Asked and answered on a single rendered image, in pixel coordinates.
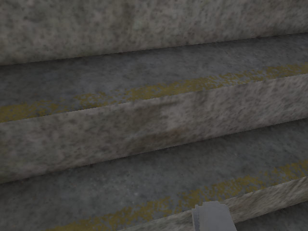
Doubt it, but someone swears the robot right thigh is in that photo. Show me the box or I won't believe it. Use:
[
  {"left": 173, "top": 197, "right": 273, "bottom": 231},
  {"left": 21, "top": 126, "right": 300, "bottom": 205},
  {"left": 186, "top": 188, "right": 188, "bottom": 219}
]
[{"left": 192, "top": 200, "right": 237, "bottom": 231}]

